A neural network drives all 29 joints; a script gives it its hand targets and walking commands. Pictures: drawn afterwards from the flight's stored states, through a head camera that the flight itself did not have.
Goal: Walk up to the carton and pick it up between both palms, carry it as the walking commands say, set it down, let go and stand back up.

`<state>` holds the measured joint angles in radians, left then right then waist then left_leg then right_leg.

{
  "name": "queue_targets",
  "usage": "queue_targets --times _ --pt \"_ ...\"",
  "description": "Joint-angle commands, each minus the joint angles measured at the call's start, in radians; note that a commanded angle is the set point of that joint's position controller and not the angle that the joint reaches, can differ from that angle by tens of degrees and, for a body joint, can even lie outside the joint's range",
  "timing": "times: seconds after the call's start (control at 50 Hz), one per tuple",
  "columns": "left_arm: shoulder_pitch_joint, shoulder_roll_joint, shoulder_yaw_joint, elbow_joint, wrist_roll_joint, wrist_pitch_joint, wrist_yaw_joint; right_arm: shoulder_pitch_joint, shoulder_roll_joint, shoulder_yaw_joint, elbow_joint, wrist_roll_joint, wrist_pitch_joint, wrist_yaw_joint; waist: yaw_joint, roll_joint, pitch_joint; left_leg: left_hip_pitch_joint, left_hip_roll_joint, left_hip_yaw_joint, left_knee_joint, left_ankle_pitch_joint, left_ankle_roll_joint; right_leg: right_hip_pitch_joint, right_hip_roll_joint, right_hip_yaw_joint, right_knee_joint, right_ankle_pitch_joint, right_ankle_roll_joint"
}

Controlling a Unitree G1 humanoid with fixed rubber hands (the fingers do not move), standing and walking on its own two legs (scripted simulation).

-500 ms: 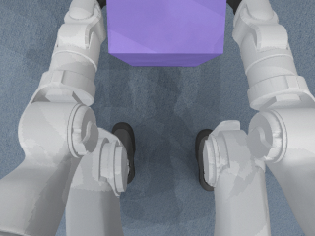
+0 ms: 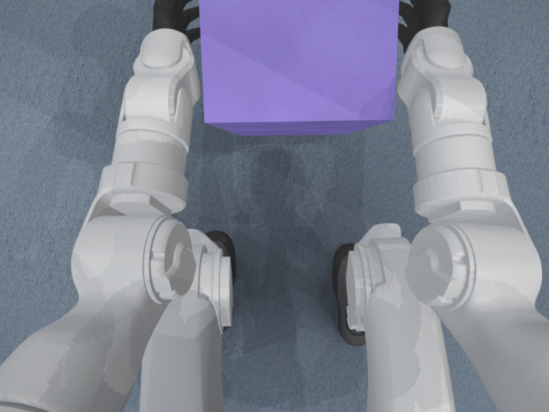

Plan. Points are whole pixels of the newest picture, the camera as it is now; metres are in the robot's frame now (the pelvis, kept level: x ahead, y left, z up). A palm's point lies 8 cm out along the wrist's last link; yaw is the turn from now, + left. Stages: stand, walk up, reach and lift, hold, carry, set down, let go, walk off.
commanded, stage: reach and lift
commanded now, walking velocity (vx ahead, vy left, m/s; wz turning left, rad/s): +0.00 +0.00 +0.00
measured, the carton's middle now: (294, 55) +0.54 +0.00 -0.20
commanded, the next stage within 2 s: none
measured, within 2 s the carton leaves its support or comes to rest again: neither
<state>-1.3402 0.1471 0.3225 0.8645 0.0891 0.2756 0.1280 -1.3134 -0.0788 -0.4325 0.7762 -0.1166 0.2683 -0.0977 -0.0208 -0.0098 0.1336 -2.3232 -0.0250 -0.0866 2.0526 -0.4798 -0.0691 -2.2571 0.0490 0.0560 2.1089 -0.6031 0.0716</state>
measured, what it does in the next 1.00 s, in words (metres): rises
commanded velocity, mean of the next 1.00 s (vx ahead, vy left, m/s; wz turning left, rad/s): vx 0.00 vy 0.00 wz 0.00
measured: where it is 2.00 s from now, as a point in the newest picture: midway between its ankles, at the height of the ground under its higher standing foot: (285, 304)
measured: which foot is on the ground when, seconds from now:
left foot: down 0.00-1.00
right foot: down 0.00-1.00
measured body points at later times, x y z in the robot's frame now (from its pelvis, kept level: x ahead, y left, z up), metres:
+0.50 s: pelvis +0.01 +0.00 +0.04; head +0.34 +0.01 +0.34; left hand +0.55 +0.14 -0.08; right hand +0.55 -0.14 -0.07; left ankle +0.13 +0.14 -0.36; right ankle +0.10 -0.14 -0.36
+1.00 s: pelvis +0.00 +0.00 +0.09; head +0.29 +0.01 +0.43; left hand +0.53 +0.14 +0.00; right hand +0.53 -0.14 +0.01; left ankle +0.13 +0.14 -0.36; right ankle +0.10 -0.14 -0.36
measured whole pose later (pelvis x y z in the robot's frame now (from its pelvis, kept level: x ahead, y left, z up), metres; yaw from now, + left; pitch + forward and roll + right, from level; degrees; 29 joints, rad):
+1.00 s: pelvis +0.00 +0.00 +0.09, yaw +0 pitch +45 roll -1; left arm -1.16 0.00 0.47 0.69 0.25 0.40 0.07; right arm -1.13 0.05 -0.53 0.63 -0.26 0.38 -0.05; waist -0.02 0.00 -0.11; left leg -2.12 -0.02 -0.08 1.76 -0.44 -0.06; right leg -2.06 0.04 0.05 1.81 -0.54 0.06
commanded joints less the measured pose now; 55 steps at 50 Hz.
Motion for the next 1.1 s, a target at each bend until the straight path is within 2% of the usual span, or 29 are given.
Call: queue_targets --times 0.0,0.22,0.46,0.8,1.08 --pt "-0.679 -0.954 -0.388 -0.139 -0.100 -0.028 -0.273 -0.611 0.943 0.453 -0.008 0.107 0.016 0.294 -0.005 0.049 -1.260 0.771 -0.112 0.207 -0.132 0.230 0.037 0.509 0.099 -0.177 -0.224 0.268 -0.029" --pt "-0.593 -1.018 -0.364 -0.133 -0.049 0.014 -0.283 -0.536 0.986 0.421 -0.002 0.057 0.052 0.314 -0.014 0.058 -1.257 0.787 -0.119 0.198 -0.195 0.261 0.032 0.502 0.107 -0.175 -0.281 0.294 -0.033" --pt "-0.562 -1.091 -0.438 -0.215 -0.069 0.036 -0.279 -0.510 1.058 0.498 -0.092 0.077 0.074 0.308 -0.008 0.046 -1.418 0.874 -0.133 0.194 -0.244 0.340 0.026 0.622 0.120 -0.167 -0.326 0.385 -0.026" --pt "-0.504 -1.133 -0.348 -0.150 -0.004 0.077 -0.304 -0.461 1.110 0.441 -0.044 0.022 0.111 0.314 -0.002 0.034 -1.308 0.848 -0.139 0.188 -0.374 0.213 0.034 0.647 0.125 -0.154 -0.459 0.278 -0.030" --pt "-0.464 -1.192 -0.354 -0.160 0.007 0.105 -0.314 -0.424 1.156 0.436 -0.052 0.006 0.134 0.327 -0.011 0.046 -1.330 0.953 -0.150 0.182 -0.466 0.199 0.032 0.718 0.133 -0.159 -0.542 0.263 -0.034"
